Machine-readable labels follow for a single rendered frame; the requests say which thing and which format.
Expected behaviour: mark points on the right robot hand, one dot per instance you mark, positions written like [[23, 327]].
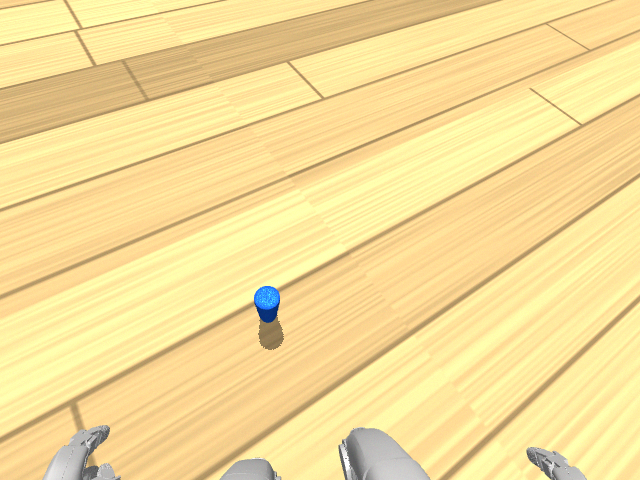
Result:
[[553, 464]]

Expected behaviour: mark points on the left robot hand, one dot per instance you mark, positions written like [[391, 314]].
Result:
[[69, 463]]

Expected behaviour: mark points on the cup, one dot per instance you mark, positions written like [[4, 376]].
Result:
[[267, 300]]

